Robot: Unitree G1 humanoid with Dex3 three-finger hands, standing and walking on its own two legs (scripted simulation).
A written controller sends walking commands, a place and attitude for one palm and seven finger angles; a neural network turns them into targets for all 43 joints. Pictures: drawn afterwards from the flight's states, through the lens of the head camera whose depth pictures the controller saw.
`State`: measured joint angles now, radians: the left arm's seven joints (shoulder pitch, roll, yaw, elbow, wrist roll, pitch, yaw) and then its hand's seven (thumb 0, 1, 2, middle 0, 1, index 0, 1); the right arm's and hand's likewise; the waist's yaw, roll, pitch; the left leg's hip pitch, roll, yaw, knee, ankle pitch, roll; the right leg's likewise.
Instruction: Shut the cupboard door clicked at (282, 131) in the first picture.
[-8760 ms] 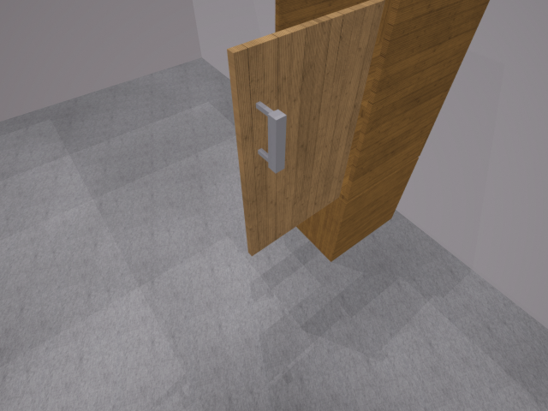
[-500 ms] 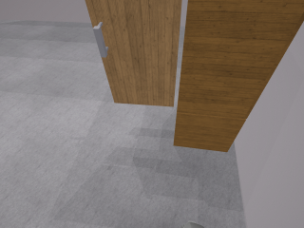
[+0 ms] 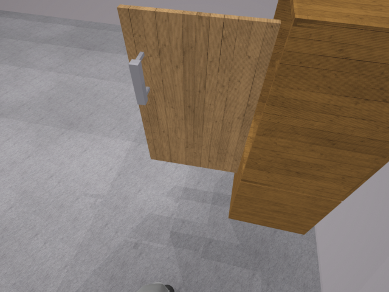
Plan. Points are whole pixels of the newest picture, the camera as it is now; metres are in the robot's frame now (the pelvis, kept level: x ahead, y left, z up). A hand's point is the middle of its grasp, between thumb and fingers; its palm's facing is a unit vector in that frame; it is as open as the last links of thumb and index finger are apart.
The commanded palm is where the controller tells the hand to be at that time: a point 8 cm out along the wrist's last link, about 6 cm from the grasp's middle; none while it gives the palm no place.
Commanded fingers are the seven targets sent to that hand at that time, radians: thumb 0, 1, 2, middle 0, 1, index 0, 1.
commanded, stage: take the last steps up to it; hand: left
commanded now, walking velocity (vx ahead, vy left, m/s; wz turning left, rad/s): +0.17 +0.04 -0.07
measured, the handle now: (141, 78) +0.60 +0.21 +0.09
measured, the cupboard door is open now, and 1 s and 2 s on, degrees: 92 92 92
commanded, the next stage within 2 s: come to a stop and stand still in 0.06 s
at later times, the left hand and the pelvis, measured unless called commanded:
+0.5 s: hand (125, 253) +0.22 +0.20 -0.17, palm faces -0.06 -0.97 -0.24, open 7.3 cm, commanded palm none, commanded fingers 0.00 0.90 0.90 -0.20 -0.30 -0.20 -0.30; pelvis +0.12 +0.02 +0.00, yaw -3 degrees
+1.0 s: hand (116, 288) +0.14 +0.20 -0.18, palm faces -0.04 -0.98 -0.21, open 7.3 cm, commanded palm none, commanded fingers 0.00 0.90 0.90 -0.20 -0.30 -0.20 -0.30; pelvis +0.11 +0.02 +0.00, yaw -3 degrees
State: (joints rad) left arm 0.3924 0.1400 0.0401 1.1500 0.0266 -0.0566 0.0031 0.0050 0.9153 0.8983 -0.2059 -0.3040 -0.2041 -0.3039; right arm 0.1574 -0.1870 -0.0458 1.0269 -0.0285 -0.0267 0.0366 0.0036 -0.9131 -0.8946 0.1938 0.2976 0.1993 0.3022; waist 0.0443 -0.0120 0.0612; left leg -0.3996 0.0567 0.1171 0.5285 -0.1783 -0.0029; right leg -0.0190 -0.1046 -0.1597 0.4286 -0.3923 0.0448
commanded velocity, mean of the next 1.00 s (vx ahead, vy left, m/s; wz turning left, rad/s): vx -0.08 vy -0.01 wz -0.01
